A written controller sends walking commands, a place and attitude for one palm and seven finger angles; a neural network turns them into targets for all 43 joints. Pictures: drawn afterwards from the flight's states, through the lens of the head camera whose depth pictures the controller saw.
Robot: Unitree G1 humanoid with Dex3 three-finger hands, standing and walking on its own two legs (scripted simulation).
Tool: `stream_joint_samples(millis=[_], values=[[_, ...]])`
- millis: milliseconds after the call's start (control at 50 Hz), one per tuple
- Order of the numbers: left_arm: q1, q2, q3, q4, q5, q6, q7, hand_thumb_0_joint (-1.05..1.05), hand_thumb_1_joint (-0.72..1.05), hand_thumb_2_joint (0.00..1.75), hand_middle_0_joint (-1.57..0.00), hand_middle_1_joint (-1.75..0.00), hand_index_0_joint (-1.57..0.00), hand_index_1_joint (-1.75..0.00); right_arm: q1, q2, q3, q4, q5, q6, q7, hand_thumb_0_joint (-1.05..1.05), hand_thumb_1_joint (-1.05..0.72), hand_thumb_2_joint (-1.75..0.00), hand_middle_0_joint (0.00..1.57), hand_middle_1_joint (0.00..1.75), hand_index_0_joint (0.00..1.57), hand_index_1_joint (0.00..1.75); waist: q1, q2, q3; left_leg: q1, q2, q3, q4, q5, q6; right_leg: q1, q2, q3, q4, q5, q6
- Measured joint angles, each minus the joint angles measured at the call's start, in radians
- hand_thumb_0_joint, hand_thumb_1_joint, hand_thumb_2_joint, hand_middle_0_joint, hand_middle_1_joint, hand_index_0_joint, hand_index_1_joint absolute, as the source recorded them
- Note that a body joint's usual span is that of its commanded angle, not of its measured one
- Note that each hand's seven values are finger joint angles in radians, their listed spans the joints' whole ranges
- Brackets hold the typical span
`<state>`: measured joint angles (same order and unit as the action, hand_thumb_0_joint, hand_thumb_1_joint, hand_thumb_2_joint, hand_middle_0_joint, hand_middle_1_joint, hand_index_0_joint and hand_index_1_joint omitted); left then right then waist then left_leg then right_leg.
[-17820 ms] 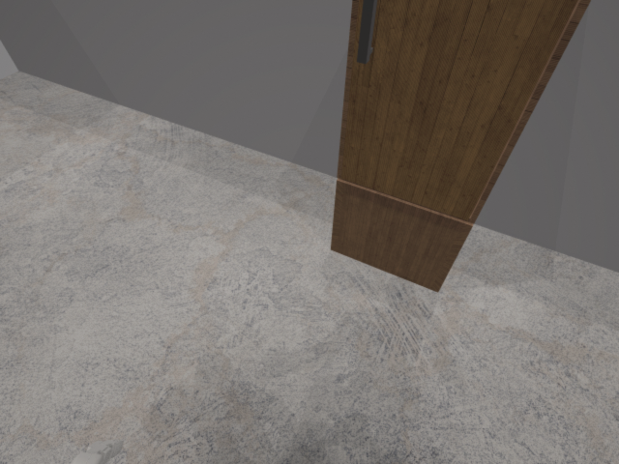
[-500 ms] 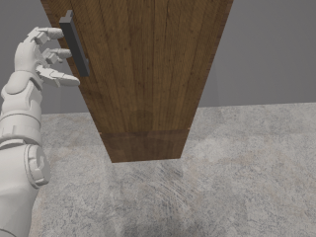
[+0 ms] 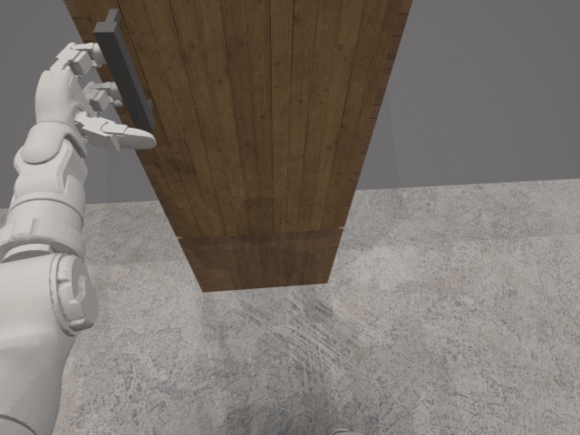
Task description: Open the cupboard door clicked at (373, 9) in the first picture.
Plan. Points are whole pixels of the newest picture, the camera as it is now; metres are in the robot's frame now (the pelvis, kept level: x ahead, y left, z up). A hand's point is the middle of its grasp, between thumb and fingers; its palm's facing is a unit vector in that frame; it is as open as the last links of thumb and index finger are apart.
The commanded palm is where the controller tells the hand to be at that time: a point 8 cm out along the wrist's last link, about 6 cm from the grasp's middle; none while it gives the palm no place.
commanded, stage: slide the fingers in behind the handle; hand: left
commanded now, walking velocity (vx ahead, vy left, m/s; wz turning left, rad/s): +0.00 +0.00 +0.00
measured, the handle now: (131, 74) +0.58 +0.18 +0.16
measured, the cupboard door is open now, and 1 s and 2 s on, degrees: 0 2 13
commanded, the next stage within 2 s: close the thumb around the handle in 0.60 s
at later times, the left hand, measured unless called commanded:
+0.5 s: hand (143, 98) +0.52 +0.15 +0.16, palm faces +0.00 -1.00 +0.00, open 14.0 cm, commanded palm +0.49 +0.20 +0.16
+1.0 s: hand (137, 107) +0.50 +0.16 +0.16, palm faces +0.00 -1.00 +0.01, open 11.5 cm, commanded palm +0.48 +0.21 +0.16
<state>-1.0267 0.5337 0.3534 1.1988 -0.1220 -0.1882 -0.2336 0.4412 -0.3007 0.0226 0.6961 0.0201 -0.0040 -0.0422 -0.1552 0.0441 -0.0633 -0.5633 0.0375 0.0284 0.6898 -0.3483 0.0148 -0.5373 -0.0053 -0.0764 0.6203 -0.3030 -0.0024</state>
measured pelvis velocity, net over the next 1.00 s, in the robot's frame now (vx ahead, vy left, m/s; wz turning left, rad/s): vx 0.01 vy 0.00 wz -0.02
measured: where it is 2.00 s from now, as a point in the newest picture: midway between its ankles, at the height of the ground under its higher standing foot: outside the picture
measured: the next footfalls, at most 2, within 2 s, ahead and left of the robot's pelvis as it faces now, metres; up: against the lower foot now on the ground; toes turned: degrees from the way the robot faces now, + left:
none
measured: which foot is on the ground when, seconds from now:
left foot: down 0.00-1.00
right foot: down 0.00-1.00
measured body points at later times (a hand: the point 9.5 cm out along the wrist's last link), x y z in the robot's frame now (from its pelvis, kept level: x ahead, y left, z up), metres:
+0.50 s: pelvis +0.01 +0.00 +0.00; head +0.08 -0.01 +0.44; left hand +0.52 +0.21 +0.17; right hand +0.00 -0.26 -0.12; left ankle -0.01 +0.11 -0.72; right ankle -0.01 -0.12 -0.72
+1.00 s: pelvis +0.01 +0.00 +0.00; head +0.06 -0.01 +0.45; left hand +0.50 +0.21 +0.17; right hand +0.02 -0.27 -0.12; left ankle -0.01 +0.11 -0.72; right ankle -0.01 -0.12 -0.72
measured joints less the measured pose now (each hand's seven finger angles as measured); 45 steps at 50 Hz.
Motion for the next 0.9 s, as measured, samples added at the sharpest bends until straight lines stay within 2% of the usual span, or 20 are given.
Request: stream_joint_samples(millis=[120, 220, 280, 740, 820, 900], values=[[-0.003, -0.032, -0.006, -0.013, 0.004, -0.004, 0.003, -0.01, -0.5, 0.3, -0.28, -1.2, -0.29, -1.2, 0.002, 0.001, -0.003, 0.002, -0.005, -0.01, 0.005, 0.01, -0.9, -0.9, 0.2, 0.3, 0.21, 0.3, -0.004, -0.001, -0.007, -0.002, 0.001, 0.003, -0.003, 0.0, 0.0, -0.004, 0.001, 0.004, -0.002, 0.001, 0.0], [0.001, -0.052, 0.018, -0.015, 0.022, -0.001, 0.038, -0.01, -0.5, 0.3, -0.29, -1.2, -0.29, -1.2, -0.008, 0.008, -0.001, -0.012, -0.008, -0.01, 0.011, 0.01, -0.9, -0.9, 0.2, 0.3, 0.21, 0.3, -0.01, 0.001, -0.01, 0.003, 0.002, 0.013, -0.005, -0.003, 0.001, -0.005, 0.002, 0.013, 0.001, -0.001, 0.001], [0.008, -0.056, 0.01, -0.024, 0.033, -0.004, 0.052, -0.01, -0.5, 0.3, -0.29, -1.2, -0.3, -1.2, -0.01, 0.014, -0.001, -0.021, -0.008, -0.012, 0.015, 0.01, -0.9, -0.9, 0.2, 0.3, 0.21, 0.3, -0.008, 0.006, -0.011, 0.005, 0.002, 0.016, -0.006, -0.004, 0.001, -0.006, 0.002, 0.017, 0.003, -0.002, 0.002], [0.049, -0.077, 0.019, -0.067, 0.022, 0.005, 0.044, -0.01, -0.49, 0.3, -0.29, -1.2, -0.3, -1.2, -0.022, 0.013, -0.007, -0.024, -0.006, 0.008, 0.016, 0.01, -0.9, -0.9, 0.2, 0.3, 0.21, 0.3, 0.01, 0.006, -0.017, 0.033, 0.002, 0.018, -0.021, -0.008, -0.001, 0.018, 0.004, 0.02, -0.006, -0.009, 0.0], [0.079, -0.087, 0.005, -0.104, 0.012, 0.01, 0.045, -0.01, -0.45, 0.32, -0.3, -1.21, -0.29, -1.2, -0.023, 0.013, -0.012, -0.026, -0.002, 0.011, 0.016, 0.01, -0.9, -0.9, 0.2, 0.3, 0.21, 0.3, 0.016, 0.006, -0.018, 0.046, 0.002, 0.018, -0.026, -0.007, -0.001, 0.032, 0.004, 0.02, -0.013, -0.007, 0.0], [0.089, -0.095, 0.005, -0.112, 0.007, 0.019, 0.043, -0.01, -0.33, 0.37, -0.3, -1.22, -0.3, -1.21, -0.033, 0.014, -0.009, -0.026, 0.001, 0.014, 0.014, 0.01, -0.9, -0.9, 0.2, 0.3, 0.21, 0.3, 0.018, 0.005, -0.017, 0.058, 0.002, 0.018, -0.031, -0.005, -0.001, 0.044, 0.004, 0.02, -0.018, -0.005, 0.0]])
